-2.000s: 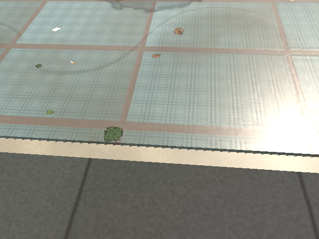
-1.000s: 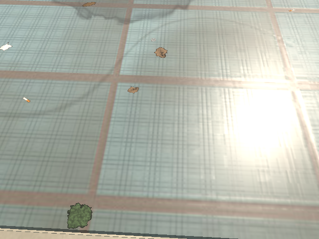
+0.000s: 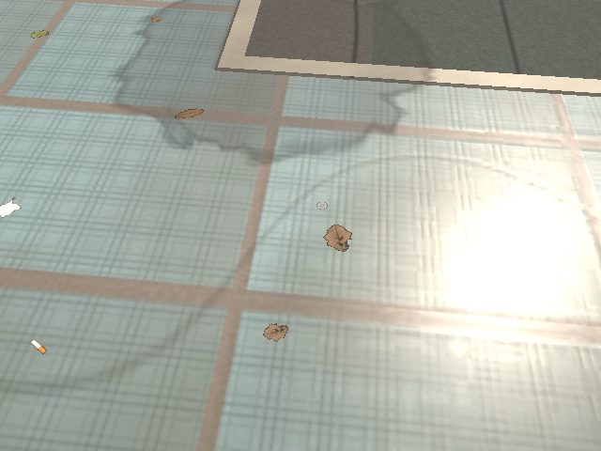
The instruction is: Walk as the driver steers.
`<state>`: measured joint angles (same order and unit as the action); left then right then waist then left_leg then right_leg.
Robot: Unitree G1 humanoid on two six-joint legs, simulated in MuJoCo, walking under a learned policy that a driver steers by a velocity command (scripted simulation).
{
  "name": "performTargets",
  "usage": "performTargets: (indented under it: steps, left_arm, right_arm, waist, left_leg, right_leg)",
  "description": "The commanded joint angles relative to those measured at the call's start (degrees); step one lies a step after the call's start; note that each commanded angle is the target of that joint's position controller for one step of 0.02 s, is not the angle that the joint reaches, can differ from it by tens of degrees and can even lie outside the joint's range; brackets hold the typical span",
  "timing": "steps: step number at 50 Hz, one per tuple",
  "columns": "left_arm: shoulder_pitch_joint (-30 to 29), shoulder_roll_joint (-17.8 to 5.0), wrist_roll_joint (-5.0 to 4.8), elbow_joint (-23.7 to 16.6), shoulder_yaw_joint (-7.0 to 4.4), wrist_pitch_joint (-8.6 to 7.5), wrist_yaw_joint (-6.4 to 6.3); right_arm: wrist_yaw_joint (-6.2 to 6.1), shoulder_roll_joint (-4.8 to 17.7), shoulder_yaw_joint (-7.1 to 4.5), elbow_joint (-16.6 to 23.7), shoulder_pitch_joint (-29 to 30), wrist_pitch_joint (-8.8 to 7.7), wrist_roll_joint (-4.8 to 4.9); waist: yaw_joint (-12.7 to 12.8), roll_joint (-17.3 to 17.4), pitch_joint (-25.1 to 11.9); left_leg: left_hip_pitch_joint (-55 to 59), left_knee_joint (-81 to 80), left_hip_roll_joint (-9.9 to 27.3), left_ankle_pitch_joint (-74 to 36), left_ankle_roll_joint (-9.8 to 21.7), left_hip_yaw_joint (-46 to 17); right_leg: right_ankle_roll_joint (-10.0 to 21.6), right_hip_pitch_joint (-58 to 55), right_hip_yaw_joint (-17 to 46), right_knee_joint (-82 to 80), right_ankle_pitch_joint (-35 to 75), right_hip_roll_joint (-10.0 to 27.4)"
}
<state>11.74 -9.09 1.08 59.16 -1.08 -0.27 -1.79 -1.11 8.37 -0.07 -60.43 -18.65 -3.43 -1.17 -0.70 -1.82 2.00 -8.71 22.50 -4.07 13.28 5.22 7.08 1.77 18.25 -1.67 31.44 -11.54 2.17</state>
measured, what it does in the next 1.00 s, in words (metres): walks ahead: right foot, then right foot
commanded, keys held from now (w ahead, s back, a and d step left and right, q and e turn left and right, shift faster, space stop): no key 0.20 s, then w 0.80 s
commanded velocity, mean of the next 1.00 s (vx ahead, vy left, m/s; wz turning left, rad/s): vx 0.30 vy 0.00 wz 0.00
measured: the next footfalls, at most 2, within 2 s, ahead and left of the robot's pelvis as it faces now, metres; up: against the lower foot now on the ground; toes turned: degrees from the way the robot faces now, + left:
right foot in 0.02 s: +0.09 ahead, -0.12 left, +0.00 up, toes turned -2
right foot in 0.68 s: +0.30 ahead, -0.16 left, +0.00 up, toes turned -3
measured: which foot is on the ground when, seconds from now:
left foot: down 0.00-0.70, up 0.72-1.00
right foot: up 0.00-0.00, down 0.02-0.42, up 0.44-0.66, down 0.68-1.00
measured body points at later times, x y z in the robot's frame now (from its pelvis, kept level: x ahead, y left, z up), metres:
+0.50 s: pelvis +0.08 -0.03 -0.01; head +0.09 -0.03 +0.44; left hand +0.09 +0.21 -0.16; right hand +0.01 -0.26 -0.16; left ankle -0.01 +0.06 -0.74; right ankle +0.06 -0.11 -0.73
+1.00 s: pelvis +0.30 -0.10 +0.01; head +0.32 -0.10 +0.46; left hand +0.26 +0.13 -0.14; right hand +0.43 -0.33 -0.13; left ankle +0.42 +0.05 -0.67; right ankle +0.26 -0.16 -0.74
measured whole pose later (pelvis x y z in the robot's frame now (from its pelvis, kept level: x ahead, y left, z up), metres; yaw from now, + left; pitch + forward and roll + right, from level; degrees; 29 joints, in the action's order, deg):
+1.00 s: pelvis +0.30 -0.10 +0.01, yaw +1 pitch +0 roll -1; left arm 24.7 -9.1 0.8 60.0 -2.1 -5.2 0.1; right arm 1.9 11.9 -3.0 -53.9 -7.9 -2.1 -1.8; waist 1.4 2.1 1.0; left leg -36.0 51.2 6.1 6.1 1.9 1.5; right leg 5.3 1.3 -4.5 12.4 -11.2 -4.9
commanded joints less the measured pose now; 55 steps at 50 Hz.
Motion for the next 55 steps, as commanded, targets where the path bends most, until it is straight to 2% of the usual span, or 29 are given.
performTargets:
  steps: [1,2,3,4,5,7,10,13,15,17,20,21,22,23,25,27,30,32,33,34,35,36,37,38,39,41,43,49,55]
  left_arm:
    - [7.5,-6.0,0.46,1.0,-0.59,-1.31,-0.85]
    - [5.9,-8.4,0.04,0.9,-0.83,-1.68,-0.86]
    - [4.3,-5.6,-0.83,1.5,-0.29,-1.44,-0.39]
    - [3.8,-3.3,-0.8,1.3,0.17,-1.42,0.03]
    - [3.8,-3.3,-0.8,1.6,0.19,-1.36,0.03]
    - [5.2,-3.3,-0.91,2.7,0.28,-1.36,-0.57]
    - [5.6,-3.5,-0.93,3.4,0.2,-1.39,-0.68]
    - [7.2,-5.0,-0.57,4.1,-0.72,-1.01,-0.37]
    - [7.3,-5.3,-0.51,3.4,-1.22,-0.81,0.16]
    - [7.4,-4.9,-0.65,2.5,-1.32,-1.31,0.61]
    - [4.8,-4.4,-0.58,0.3,-1.47,-2.73,1.32]
    - [2.3,-3.8,-0.48,-1.1,-1.42,-3.26,1.62]
    - [0.2,-2.7,0.06,-2.7,-1.25,-3.84,1.98]
    - [-1.7,-3.5,0.9,-4.1,-1.42,-4.31,2.05]
    - [-5.9,-5.1,0.13,-6.1,-2.18,-4.8,2.17]
    - [-6.9,-5.0,-0.41,-7.5,-2.47,-4.76,2.8]
    - [-6.2,-3.9,-0.67,-8.8,-2.4,-4.29,4.01]
    - [3.2,-3.4,-0.59,-5.8,-2.98,-3.74,3.93]
    - [10.6,-5.5,-0.34,-3.0,-4.15,-3.47,3.37]
    - [18.7,-8.4,0.42,-0.7,-5.36,-3.55,2.62]
    - [25.5,-15.1,1.7,-0.4,-6.59,-3.8,1.82]
    - [22.1,-16.5,0.8,-0.8,-6.22,-3.26,1.88]
    - [12.3,-15.7,-0.09,-2.8,-5.8,-2.92,1.88]
    - [6.4,-11.5,-0.51,-4.7,-4.66,-3.28,2.28]
    - [4.2,-9.8,-0.46,-4.9,-3.96,-3.84,2.54]
    - [4.8,-7.0,-0.23,-3.9,-2.84,-4.78,2.16]
    - [8.4,-7.4,-0.06,-2.5,-2.66,-5.44,1.83]
    - [14.3,-7.4,-0.39,-1.3,-2.17,-5.72,1.68]
    - [18.8,-7.5,-0.11,0.3,-2.05,-5.93,1.2]
  right_arm:
    - [-0.64,5.9,-0.81,1.5,-2.3,0.24,0.18]
    - [-0.47,3.7,-0.68,0.5,-8.6,0.38,0.7]
    - [-0.68,2.2,-0.19,-1.1,-9.4,1.04,0.68]
    - [-0.89,4.4,-0.72,-1.2,-7.1,1.42,0.67]
    - [-0.97,5.0,-0.97,-1.0,-5.2,1.61,0.64]
    - [-0.77,4.9,-1.0,-0.7,-3.7,1.8,0.59]
    - [-1.03,3.7,-0.61,-1.7,-3.7,1.69,0.66]
    - [-0.88,4.5,-1.21,-2.4,-4.5,1.92,0.31]
    - [-0.39,4.5,-1.45,-1.7,-4.5,2.01,0.19]
    - [-0.09,4.1,-1.44,-1.1,-5.2,1.43,0.21]
    - [0.15,5.5,-1.98,-0.9,-8.2,-0.02,0.36]
    - [0.11,6.9,-2.47,-1.7,-11.3,-0.42,0.51]
    - [-0.1,9.6,-3.35,-3.1,-14.4,-0.59,0.52]
    - [-0.29,10.4,-3.77,-3.8,-15.4,-0.68,0.24]
    - [-0.22,9.4,-3.7,-4.6,-18.6,-1.16,-1.04]
    - [-0.34,9.6,-3.71,-4.4,-17.3,-1.25,-1.35]
    - [-0.07,9.6,-3.54,-2.3,-9.1,-1.56,-0.29]
    - [0.27,10.6,-3.6,-1.6,-5.1,-1.87,0.83]
    - [0.39,10.7,-3.45,-2.0,-6.3,-2.11,0.78]
    - [0.61,10.5,-3.19,-2.1,-6.7,-2.27,0.55]
    - [0.98,6.0,-2.07,0.1,-7.6,-2.16,0.48]
    - [1.49,5.5,-2.53,1.6,-8.1,-2.08,0.55]
    - [1.71,6.3,-2.75,3.0,-5.6,-1.46,0.06]
    - [2.12,6.9,-2.78,3.7,-2.2,-1.37,-0.28]
    - [2.15,5.7,-2.77,3.5,-2.5,-1.32,-0.12]
    - [2.39,5.0,-2.84,2.6,-5.3,-0.2,-0.98]
    - [2.59,5.6,-3.17,3.5,-3.5,0.61,-0.83]
    - [3.17,5.8,-3.24,9.5,13.0,1.15,-0.53]
    - [3.3,5.2,-2.74,13.2,22.6,0.62,-0.08]
  waist:
    - [1.6,0.9,-1.7]
    - [-2.8,-3.9,-1.2]
    - [-2.1,-5.8,-0.5]
    - [-1.0,-3.2,2.2]
    - [-0.3,-2.7,2.4]
    - [-0.1,-2.5,1.6]
    - [0.1,0.4,0.8]
    - [0.2,1.3,1.4]
    - [0.2,1.7,6.7]
    - [0.0,1.6,9.6]
    - [-1.6,3.7,8.1]
    - [-3.1,6.2,7.7]
    - [-3.7,11.4,8.2]
    - [-3.8,11.6,10.2]
    - [-5.6,7.5,9.5]
    - [-4.4,6.1,8.0]
    - [-0.4,7.2,7.4]
    - [4.9,7.1,4.2]
    - [7.6,4.8,0.6]
    - [11.1,1.8,-3.1]
    - [12.4,-9.8,-8.2]
    - [8.7,-11.9,-9.0]
    - [3.9,-6.3,-1.9]
    - [3.1,-0.3,2.3]
    - [1.0,0.8,3.5]
    - [-1.5,-0.9,2.2]
    - [-1.7,-1.2,2.2]
    - [1.3,-0.1,4.9]
    - [3.9,-1.5,5.2]
  left_leg:
    - [-6.9,-1.9,13.0,-11.0,1.2,-10.0]
    - [-8.5,-2.7,8.5,-2.4,-0.3,-7.9]
    - [-2.6,-5.2,7.2,1.0,-1.2,-6.8]
    - [-1.2,-5.1,7.7,-1.1,-1.3,-7.7]
    - [0.0,-4.8,8.2,-3.7,-1.2,-8.1]
    - [0.8,-4.8,9.2,-6.2,-1.2,-8.5]
    - [1.1,-5.3,9.5,-6.6,-1.6,-8.5]
    - [-0.4,-3.1,7.1,10.7,0.2,-7.2]
    - [-5.1,-2.6,7.4,22.0,1.9,-8.9]
    - [-6.8,-1.7,8.3,24.0,3.1,-11.3]
    - [-0.6,-4.1,10.9,21.3,5.3,-17.0]
    - [5.1,-7.4,13.5,20.9,6.8,-21.4]
    - [10.8,-10.8,19.0,17.6,9.2,-27.9]
    - [14.4,-10.6,23.5,8.3,11.1,-30.5]
    - [20.1,-10.1,25.9,-5.5,12.3,-30.6]
    - [21.4,-10.5,24.7,-8.9,10.6,-26.5]
    - [8.7,-12.3,18.3,-9.1,5.9,-16.5]
    - [-3.5,-5.5,14.6,-21.4,3.0,-9.3]
    - [-6.7,3.2,12.7,-28.2,1.7,-6.5]
    - [-11.9,16.0,10.0,-26.5,0.2,-3.6]
    - [-19.8,38.5,4.6,-2.9,-2.2,-0.6]
    - [-26.3,51.1,-0.2,15.7,-1.3,-7.8]
    - [-29.7,54.4,4.9,11.6,0.1,-10.0]
    - [-29.5,52.1,7.6,6.2,0.6,-9.6]
    - [-26.3,48.1,9.1,3.5,0.5,-9.6]
    - [-20.9,43.4,10.3,1.9,-0.5,-9.0]
    - [-22.2,41.1,10.2,-0.3,-1.2,-7.8]
    - [-32.0,26.4,10.7,-9.4,-4.0,-5.5]
    - [-29.3,13.3,7.8,-13.0,-2.9,-2.7]
  right_leg:
    - [0.8,-14.8,5.8,-10.5,14.9,5.8]
    - [3.1,-15.5,9.8,-8.8,23.3,9.7]
    - [4.0,-8.9,9.8,-9.8,17.9,9.5]
    - [2.7,-6.0,8.2,-10.9,13.3,6.9]
    - [1.9,-5.6,6.9,-11.1,12.0,5.4]
    - [1.4,-7.0,6.3,-11.8,12.0,4.4]
    - [1.6,-9.3,6.3,-11.8,13.6,4.6]
    - [3.7,-7.4,5.2,-10.7,-8.6,1.7]
    - [5.5,-2.3,7.6,-11.7,-22.9,2.2]
    - [7.0,0.6,10.5,-11.4,-25.8,3.3]
    - [7.3,4.8,10.0,-6.9,-19.9,1.8]
    - [6.4,9.7,6.3,-2.1,-16.7,-0.7]
    - [5.0,15.6,0.1,5.4,-12.8,-3.3]
    - [4.5,20.9,-3.0,8.3,-11.7,-2.2]
    - [4.0,27.8,-1.3,14.6,-16.4,-0.4]
    - [3.4,29.3,-0.2,16.7,-14.9,1.3]
    - [2.8,13.9,-2.8,8.6,-4.4,-0.8]
    - [3.4,-7.9,-6.6,3.1,3.1,-5.3]
    - [4.1,-17.9,-7.0,2.4,2.1,-6.9]
    - [5.5,-26.8,-3.4,0.4,-2.1,-3.9]
    - [9.4,-31.3,20.9,-10.5,-19.8,13.0]
    - [13.9,-27.0,46.2,-24.3,-25.2,20.7]
    - [13.8,-19.9,40.9,-23.4,-31.7,20.5]
    - [12.6,-13.2,32.6,-22.9,-25.7,18.1]
    - [10.6,-8.9,25.6,-23.4,-17.1,14.8]
    - [8.9,-5.7,16.9,-23.8,-5.4,10.9]
    - [9.7,-6.8,13.3,-24.3,1.9,10.0]
    - [10.7,-13.8,8.5,-27.2,8.2,9.2]
    - [10.0,-21.2,4.8,-24.5,21.2,9.3]
Keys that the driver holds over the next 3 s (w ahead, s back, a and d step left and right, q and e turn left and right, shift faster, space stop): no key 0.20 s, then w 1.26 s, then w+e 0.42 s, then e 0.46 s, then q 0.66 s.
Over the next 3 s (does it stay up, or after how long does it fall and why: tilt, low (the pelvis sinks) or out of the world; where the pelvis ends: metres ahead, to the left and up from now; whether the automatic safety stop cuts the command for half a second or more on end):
stays up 1.02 -0.12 0.00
